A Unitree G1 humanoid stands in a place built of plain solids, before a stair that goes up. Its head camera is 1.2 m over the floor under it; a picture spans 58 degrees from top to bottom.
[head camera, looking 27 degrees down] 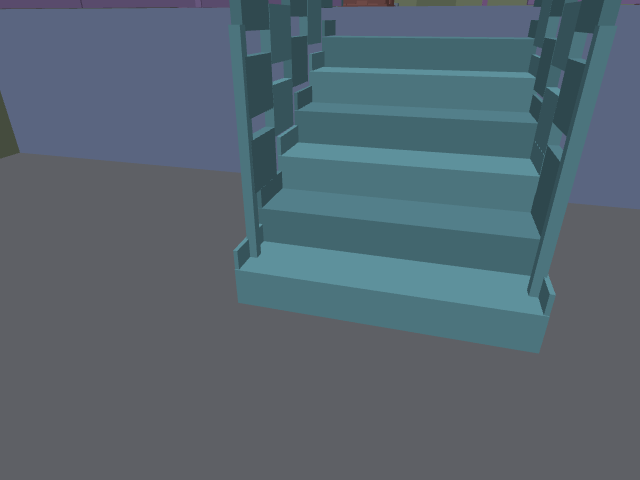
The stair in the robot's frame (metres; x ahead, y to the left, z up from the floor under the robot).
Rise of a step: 0.18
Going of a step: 0.30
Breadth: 1.32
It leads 15 degrees to the right of straight ahead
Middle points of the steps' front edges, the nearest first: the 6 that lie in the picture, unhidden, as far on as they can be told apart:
1.52 -0.25 0.18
1.81 -0.33 0.37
2.10 -0.41 0.55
2.39 -0.49 0.73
2.68 -0.57 0.91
2.97 -0.65 1.10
